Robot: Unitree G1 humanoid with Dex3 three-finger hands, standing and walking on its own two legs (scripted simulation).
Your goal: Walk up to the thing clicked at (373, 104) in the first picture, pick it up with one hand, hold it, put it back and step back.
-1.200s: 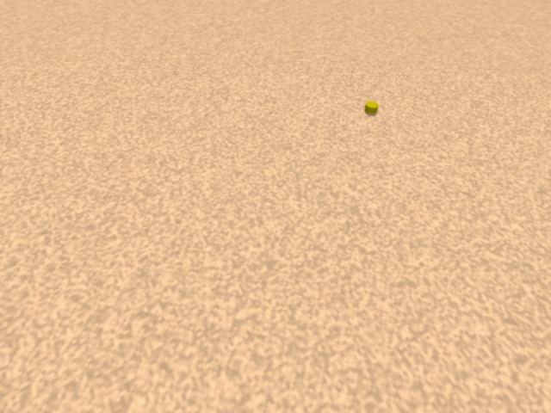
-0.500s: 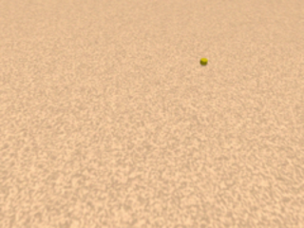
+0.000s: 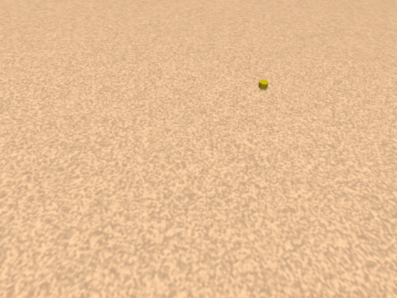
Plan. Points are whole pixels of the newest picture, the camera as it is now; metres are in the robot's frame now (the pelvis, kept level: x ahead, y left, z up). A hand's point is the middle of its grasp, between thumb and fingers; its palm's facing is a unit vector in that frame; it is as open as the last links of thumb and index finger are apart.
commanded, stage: walk up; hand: left
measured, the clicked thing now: (263, 84) +2.01 -0.58 -0.76
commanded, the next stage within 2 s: none
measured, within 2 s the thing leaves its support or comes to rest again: neither
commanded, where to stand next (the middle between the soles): +1.65 -0.82 m, yaw +2 degrees
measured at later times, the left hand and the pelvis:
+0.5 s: hand (149, 273) +0.21 +0.12 -0.14, palm faces +0.04 -0.94 -0.34, open 7.4 cm; pelvis +0.16 -0.16 -0.01, yaw -2 degrees
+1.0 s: hand (185, 157) +0.57 +0.06 -0.15, palm faces -0.08 -0.94 -0.33, open 7.4 cm; pelvis +0.45 -0.22 -0.01, yaw -3 degrees
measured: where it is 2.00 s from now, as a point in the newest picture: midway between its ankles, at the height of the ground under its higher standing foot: (270, 173)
